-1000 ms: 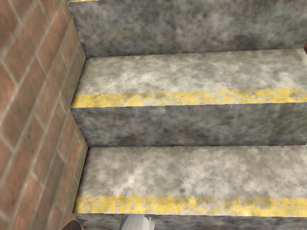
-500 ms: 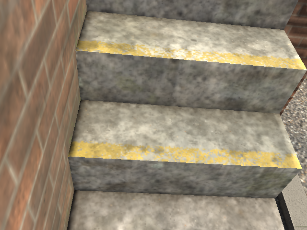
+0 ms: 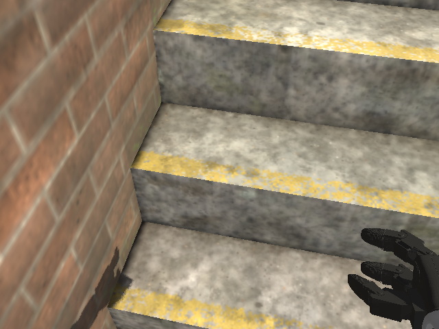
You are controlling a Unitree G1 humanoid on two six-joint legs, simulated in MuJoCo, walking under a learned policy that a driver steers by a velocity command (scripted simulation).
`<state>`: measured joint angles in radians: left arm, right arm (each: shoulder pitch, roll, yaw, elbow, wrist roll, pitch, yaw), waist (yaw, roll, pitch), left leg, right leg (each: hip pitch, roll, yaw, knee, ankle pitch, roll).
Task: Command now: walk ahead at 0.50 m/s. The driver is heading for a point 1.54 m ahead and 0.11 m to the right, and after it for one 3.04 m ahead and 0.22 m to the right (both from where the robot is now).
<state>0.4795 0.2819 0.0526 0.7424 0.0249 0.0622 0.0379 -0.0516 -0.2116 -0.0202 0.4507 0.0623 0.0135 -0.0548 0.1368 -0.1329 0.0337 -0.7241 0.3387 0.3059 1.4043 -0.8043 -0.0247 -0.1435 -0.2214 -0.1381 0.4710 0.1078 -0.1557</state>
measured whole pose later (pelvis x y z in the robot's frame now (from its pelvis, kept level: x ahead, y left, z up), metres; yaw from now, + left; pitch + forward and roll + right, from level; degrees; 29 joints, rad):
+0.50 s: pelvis +0.04 +0.02 -0.03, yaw -1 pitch -1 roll +5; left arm 0.58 0.13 0.02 0.98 0.01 -0.03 0.05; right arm 0.02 -0.11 0.04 0.74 0.01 -0.01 0.00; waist 0.11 -0.02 0.02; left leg -1.38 0.15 0.08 2.15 -0.30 0.01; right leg 0.09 -0.18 -0.05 0.19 -0.27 0.01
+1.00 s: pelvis +0.12 +0.09 +0.14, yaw -3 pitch -4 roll -4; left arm 0.21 0.22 0.03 0.73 -0.01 0.11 0.03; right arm 0.48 -0.12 0.01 0.74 -0.02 0.02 -0.08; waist 0.01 -0.12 0.08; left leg -0.18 0.18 0.13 0.61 -0.57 -0.02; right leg -0.93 0.10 0.18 1.86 -0.16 0.17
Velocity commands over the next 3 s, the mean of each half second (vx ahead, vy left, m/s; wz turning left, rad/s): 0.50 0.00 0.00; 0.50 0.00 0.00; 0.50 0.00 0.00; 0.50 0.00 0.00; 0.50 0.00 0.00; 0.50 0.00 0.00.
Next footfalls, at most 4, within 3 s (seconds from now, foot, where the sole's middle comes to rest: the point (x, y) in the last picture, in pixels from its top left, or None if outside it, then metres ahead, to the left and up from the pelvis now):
0.62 left None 0.17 0.21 -0.62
1.30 right None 0.21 -0.15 -0.62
1.80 left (227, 279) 0.50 0.08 -0.42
2.30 right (360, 163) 0.72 -0.20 -0.21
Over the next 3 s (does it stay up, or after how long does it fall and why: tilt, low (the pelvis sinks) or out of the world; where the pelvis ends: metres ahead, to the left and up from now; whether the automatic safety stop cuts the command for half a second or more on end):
stays up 0.90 -0.14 0.73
